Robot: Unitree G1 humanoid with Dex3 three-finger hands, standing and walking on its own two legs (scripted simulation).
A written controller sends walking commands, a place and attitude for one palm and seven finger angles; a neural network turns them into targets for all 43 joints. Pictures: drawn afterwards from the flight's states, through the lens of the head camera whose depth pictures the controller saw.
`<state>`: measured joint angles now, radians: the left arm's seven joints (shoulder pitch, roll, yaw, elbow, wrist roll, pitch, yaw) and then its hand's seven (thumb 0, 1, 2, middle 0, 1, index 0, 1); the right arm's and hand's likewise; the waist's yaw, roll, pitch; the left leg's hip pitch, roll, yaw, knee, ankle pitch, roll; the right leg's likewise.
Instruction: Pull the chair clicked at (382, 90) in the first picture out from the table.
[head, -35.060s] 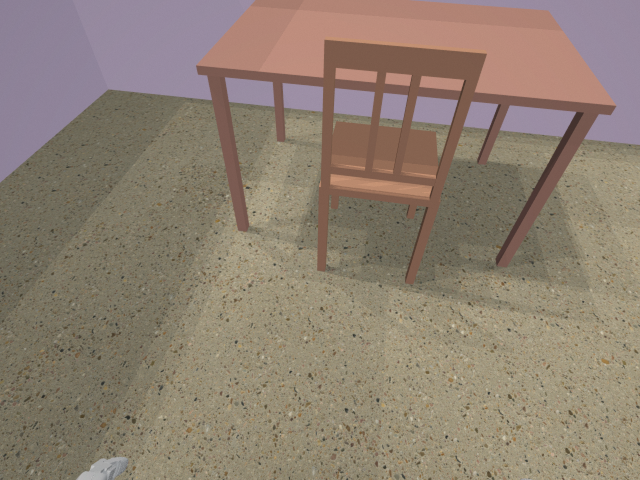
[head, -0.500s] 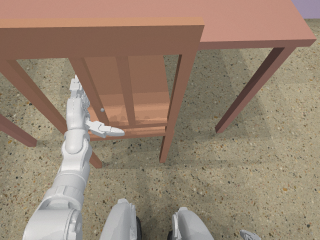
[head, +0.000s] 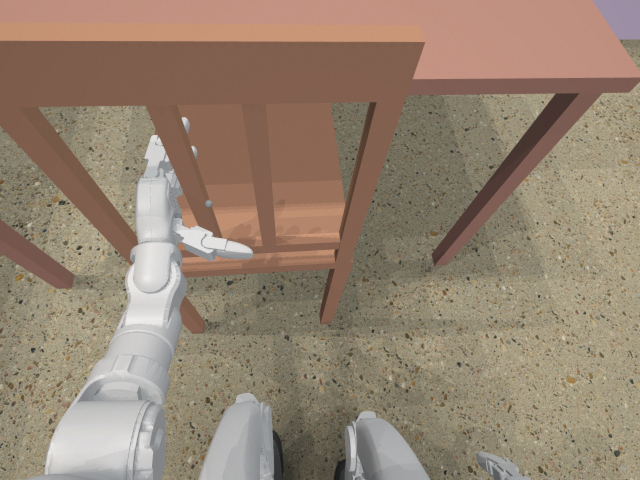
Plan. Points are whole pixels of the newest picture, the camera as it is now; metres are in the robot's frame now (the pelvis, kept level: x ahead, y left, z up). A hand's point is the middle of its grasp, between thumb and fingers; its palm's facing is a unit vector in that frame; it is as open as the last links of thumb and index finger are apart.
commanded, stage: hook a spindle and tug to test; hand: left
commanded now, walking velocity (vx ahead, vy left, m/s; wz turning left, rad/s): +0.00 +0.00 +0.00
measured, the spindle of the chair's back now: (195, 190) +0.47 +0.15 +0.02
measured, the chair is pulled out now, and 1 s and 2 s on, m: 0.00 0.01 0.15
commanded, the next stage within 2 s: step backward, pulling the chair out in 1.22 s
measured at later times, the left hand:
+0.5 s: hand (211, 208) +0.44 +0.13 +0.02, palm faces +0.09 -1.00 -0.04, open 7.2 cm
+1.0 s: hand (210, 217) +0.43 +0.13 +0.03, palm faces +0.07 -1.00 -0.02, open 5.3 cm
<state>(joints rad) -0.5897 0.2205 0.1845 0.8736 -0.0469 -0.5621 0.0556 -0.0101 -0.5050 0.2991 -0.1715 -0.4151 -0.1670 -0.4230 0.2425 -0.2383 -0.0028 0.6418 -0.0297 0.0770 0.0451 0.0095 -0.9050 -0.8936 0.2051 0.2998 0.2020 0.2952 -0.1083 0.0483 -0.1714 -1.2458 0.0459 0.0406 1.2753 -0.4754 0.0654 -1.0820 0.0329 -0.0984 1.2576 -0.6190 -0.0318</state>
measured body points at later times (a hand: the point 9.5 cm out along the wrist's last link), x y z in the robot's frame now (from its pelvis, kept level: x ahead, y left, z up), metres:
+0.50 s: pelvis +0.00 +0.00 +0.00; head +0.13 +0.02 +0.44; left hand +0.43 +0.18 +0.03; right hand +0.08 -0.26 -0.12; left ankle +0.06 +0.08 -0.62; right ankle -0.01 -0.11 -0.62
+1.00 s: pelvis +0.01 -0.01 +0.01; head +0.14 +0.01 +0.44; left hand +0.42 +0.18 +0.03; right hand +0.10 -0.26 -0.11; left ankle +0.06 +0.08 -0.62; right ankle -0.01 -0.11 -0.62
